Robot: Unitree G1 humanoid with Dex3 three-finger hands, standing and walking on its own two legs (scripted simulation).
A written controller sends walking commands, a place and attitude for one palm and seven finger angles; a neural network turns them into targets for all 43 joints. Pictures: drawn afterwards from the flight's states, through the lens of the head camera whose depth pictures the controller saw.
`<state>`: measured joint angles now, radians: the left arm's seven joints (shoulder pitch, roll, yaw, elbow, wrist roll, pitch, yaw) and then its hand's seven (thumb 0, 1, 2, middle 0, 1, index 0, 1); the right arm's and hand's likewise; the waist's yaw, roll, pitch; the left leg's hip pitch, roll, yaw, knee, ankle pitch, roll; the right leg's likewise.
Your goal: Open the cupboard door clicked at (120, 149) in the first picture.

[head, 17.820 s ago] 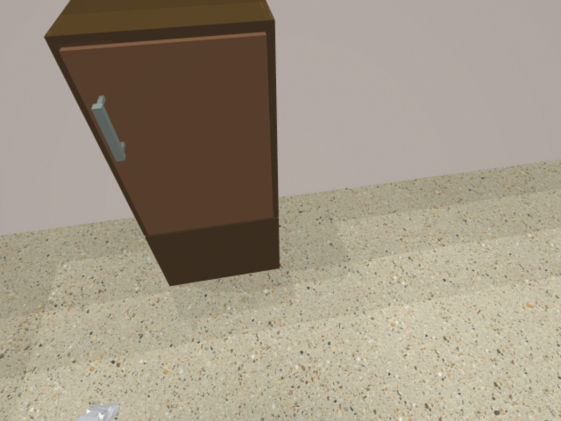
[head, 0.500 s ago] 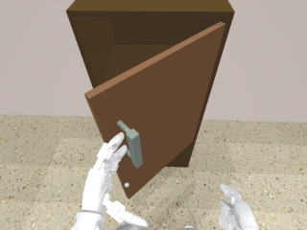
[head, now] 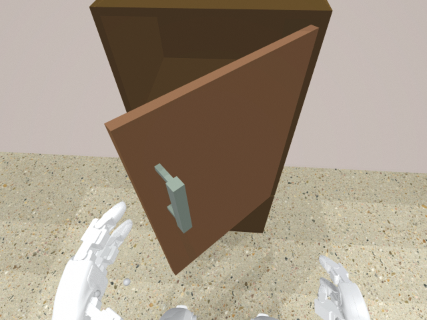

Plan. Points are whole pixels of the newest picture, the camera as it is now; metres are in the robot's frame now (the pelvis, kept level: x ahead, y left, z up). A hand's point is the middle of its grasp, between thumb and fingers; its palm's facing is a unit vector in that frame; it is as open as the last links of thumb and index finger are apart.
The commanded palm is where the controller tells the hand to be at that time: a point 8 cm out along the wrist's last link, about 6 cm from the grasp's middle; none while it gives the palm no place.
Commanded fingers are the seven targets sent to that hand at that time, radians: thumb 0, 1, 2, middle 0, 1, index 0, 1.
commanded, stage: slide the hand sideways off the handle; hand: left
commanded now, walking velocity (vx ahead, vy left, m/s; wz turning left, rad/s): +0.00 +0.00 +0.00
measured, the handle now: (173, 199) +0.30 +0.09 +0.09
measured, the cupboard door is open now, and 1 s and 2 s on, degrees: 45 45 45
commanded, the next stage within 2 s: draw the hand back to the body in 0.02 s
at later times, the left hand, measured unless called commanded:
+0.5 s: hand (91, 273) +0.17 +0.17 +0.13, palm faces -0.02 -1.00 -0.06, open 16.3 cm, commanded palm +0.14 +0.24 +0.14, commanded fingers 0.00 -0.50 0.30 -0.15 -0.30 -0.15 -0.30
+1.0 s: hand (20, 227) +0.20 +0.25 +0.18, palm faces +0.28 -0.88 -0.38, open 13.0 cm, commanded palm +0.16 +0.30 +0.20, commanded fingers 0.00 0.38 0.68 -0.18 -0.30 -0.18 -0.30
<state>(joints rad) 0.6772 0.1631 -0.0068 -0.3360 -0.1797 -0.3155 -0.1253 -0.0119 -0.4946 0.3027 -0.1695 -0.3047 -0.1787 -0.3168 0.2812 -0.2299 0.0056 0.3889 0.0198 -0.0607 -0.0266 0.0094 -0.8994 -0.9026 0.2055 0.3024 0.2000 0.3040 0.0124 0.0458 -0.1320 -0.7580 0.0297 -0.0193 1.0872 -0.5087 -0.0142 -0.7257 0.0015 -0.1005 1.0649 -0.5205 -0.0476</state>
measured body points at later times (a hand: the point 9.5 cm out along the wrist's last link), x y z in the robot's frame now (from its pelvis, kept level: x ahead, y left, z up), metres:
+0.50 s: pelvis +0.00 +0.02 +0.01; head +0.00 +0.01 +0.46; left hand +0.16 +0.23 +0.13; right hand +0.18 -0.19 -0.04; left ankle +0.02 +0.13 -0.66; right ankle +0.01 -0.09 -0.66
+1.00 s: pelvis +0.02 +0.04 +0.06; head +0.00 +0.03 +0.51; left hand +0.18 +0.30 +0.20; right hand +0.19 -0.17 -0.01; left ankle +0.02 +0.13 -0.66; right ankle +0.01 -0.09 -0.66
